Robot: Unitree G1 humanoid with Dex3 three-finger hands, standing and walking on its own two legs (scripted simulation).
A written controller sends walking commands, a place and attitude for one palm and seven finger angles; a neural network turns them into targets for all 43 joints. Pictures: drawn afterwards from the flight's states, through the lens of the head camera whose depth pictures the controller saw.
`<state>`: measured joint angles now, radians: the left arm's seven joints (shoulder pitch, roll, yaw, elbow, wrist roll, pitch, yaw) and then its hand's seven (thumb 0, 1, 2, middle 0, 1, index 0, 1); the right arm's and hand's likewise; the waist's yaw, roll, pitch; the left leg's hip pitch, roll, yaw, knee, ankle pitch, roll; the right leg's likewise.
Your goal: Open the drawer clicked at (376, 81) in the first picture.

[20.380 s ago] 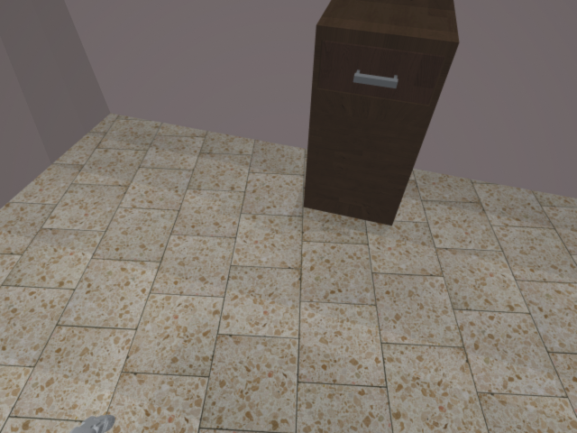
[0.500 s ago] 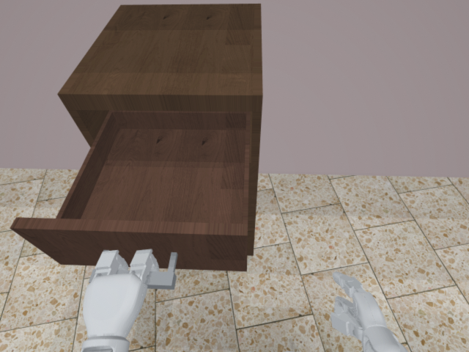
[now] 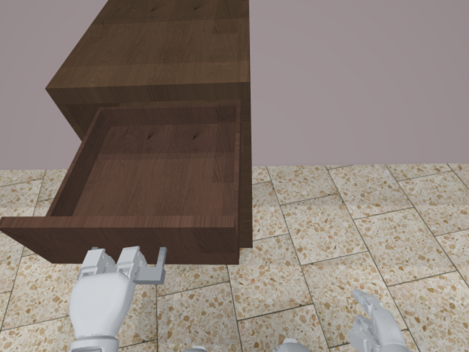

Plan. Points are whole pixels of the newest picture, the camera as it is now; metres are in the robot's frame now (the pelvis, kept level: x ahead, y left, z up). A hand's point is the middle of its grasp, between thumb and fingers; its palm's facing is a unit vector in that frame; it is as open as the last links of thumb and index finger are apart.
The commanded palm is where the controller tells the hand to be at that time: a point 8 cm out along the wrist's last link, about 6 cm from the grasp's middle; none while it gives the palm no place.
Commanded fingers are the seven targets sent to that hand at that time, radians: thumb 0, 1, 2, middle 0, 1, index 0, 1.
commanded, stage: open the thumb to release the handle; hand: left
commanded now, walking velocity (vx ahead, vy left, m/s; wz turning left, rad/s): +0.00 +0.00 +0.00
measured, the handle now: (125, 263) +0.26 +0.21 +0.00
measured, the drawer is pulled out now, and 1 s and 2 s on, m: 0.30 0.30 0.30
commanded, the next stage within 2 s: lift the hand off the handle in 0.44 s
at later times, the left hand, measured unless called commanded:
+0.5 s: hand (118, 301) +0.21 +0.21 -0.02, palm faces +0.03 -0.06 -1.00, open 12.9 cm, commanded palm +0.18 +0.21 +0.03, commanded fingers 0.00 -0.50 0.30 -0.30 -1.20 -0.30 -1.20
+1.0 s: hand (118, 294) +0.21 +0.22 -0.01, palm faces +0.00 -0.06 -1.00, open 13.4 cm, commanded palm +0.20 +0.21 +0.05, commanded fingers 0.00 -0.50 0.30 -0.30 -1.20 -0.30 -1.20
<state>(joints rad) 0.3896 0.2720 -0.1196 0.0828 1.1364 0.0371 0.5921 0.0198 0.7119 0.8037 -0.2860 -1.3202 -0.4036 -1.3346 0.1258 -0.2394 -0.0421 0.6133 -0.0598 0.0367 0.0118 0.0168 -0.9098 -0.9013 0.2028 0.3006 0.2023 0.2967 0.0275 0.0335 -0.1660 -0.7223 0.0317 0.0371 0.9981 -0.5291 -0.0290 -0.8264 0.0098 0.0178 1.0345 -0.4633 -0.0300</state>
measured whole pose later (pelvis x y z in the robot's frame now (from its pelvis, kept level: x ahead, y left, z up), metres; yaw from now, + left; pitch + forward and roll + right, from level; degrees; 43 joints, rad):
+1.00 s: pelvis -0.02 +0.00 +0.01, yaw +2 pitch +12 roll +1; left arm 0.20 0.27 -0.20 0.21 1.12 0.09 0.53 0.00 -0.48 0.30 -0.32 -1.21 -0.38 -1.26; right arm 0.10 -0.22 -0.03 0.65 -0.04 0.04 -0.04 0.02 -0.91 -0.90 0.20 0.30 0.20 0.30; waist 0.06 0.05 -0.12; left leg -0.67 0.01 0.00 0.94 -0.47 -0.02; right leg -0.74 -0.01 -0.01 0.96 -0.41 -0.02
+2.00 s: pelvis +0.01 +0.01 +0.06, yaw +1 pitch +1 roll +1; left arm 0.32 0.38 -0.14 -0.28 0.99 0.11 0.18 0.00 -0.49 0.30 -0.32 -1.21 -0.33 -1.20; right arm 0.06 -0.23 0.01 0.62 -0.01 0.09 0.01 0.02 -0.91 -0.90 0.20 0.30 0.20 0.30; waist 0.11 0.09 -0.04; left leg -0.21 0.02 0.02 0.53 -0.33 -0.02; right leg -0.30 0.00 0.00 0.58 -0.29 -0.02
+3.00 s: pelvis +0.01 +0.01 +0.07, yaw +2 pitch -3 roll +0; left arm 0.48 0.30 0.12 -0.45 0.09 -0.04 0.11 -0.01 -0.42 0.33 -0.31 -1.16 -0.32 -1.15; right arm 0.13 -0.21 0.04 0.58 0.00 -0.09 -0.08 0.02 -0.91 -0.90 0.20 0.30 0.20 0.30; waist 0.07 0.06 0.05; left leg -0.09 0.02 0.00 0.45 -0.30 -0.01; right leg -0.15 0.00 -0.02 0.46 -0.25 -0.01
